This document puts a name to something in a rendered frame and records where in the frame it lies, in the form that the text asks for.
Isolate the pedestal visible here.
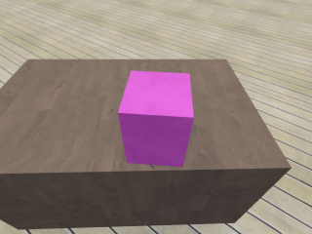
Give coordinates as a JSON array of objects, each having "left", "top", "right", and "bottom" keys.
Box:
[{"left": 0, "top": 58, "right": 292, "bottom": 230}]

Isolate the carton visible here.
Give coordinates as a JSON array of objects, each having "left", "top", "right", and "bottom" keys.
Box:
[{"left": 118, "top": 70, "right": 194, "bottom": 167}]

